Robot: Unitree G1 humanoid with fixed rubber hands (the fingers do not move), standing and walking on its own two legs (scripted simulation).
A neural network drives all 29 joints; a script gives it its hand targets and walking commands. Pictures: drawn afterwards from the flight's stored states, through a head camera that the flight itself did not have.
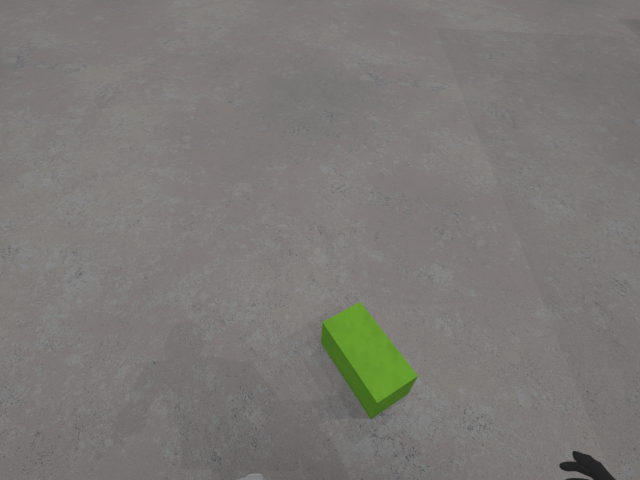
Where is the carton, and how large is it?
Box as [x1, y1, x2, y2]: [321, 302, 417, 418]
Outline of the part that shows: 359,302 322,322 321,343 371,418 405,395 410,389 417,375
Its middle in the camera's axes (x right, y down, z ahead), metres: +0.14 +0.38 +1.19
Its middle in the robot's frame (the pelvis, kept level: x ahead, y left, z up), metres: +0.58 -0.14 -0.67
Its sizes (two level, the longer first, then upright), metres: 0.282 0.144 0.143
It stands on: the floor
